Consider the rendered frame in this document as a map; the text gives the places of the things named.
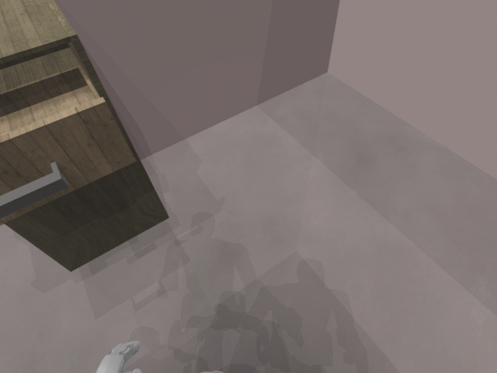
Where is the handle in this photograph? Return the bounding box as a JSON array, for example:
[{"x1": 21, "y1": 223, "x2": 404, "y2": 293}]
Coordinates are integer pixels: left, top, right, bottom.
[{"x1": 0, "y1": 162, "x2": 68, "y2": 218}]

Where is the robot left hand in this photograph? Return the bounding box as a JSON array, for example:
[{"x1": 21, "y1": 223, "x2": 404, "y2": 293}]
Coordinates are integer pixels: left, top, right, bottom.
[{"x1": 96, "y1": 340, "x2": 142, "y2": 373}]

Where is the cabinet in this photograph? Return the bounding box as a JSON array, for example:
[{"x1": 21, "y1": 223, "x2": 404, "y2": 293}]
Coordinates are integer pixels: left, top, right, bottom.
[{"x1": 0, "y1": 0, "x2": 169, "y2": 272}]

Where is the drawer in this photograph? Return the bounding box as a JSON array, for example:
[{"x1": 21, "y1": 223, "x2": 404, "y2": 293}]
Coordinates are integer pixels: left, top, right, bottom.
[{"x1": 0, "y1": 65, "x2": 137, "y2": 225}]

